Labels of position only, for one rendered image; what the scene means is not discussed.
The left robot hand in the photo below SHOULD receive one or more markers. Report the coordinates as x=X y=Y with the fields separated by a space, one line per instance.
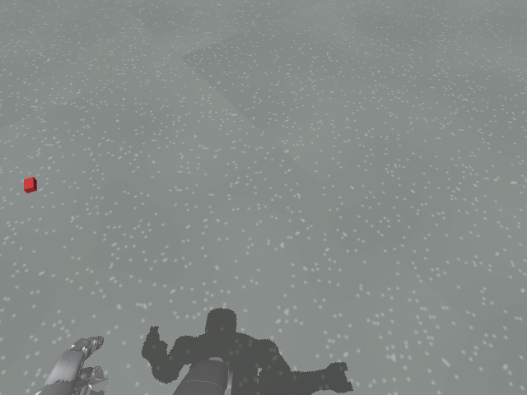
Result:
x=68 y=368

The small box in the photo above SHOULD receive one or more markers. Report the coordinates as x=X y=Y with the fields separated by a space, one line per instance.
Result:
x=30 y=185

